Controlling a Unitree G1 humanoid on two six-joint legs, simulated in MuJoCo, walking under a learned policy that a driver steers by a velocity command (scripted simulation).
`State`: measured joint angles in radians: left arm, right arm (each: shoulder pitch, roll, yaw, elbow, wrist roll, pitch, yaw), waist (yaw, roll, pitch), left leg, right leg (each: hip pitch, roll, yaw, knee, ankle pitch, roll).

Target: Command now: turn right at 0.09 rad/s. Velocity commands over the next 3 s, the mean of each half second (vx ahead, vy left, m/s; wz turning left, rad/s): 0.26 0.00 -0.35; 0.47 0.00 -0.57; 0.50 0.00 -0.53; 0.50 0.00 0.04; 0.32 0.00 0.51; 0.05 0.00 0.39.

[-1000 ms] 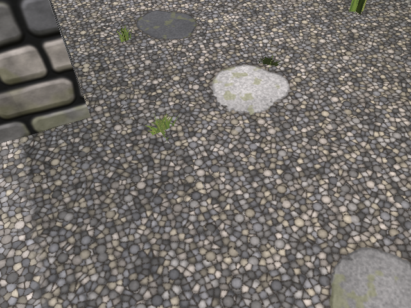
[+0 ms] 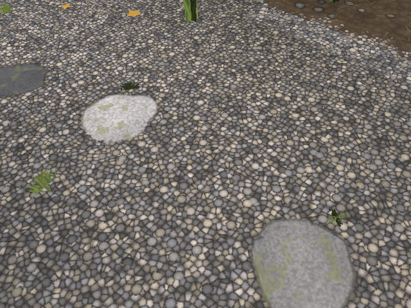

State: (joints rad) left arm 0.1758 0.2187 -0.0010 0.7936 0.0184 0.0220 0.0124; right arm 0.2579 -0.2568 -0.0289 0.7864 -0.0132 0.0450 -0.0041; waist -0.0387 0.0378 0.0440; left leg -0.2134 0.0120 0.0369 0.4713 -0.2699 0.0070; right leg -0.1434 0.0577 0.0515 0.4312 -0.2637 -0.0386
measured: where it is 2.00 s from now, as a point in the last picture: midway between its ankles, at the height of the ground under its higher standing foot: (330, 221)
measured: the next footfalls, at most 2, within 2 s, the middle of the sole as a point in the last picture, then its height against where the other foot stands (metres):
right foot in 0.72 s outside the picture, level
left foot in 1.26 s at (272, 245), level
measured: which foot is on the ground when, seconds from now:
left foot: down 0.00-0.70, up 0.72-1.00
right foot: down 0.00-0.26, up 0.28-0.70, down 0.72-1.00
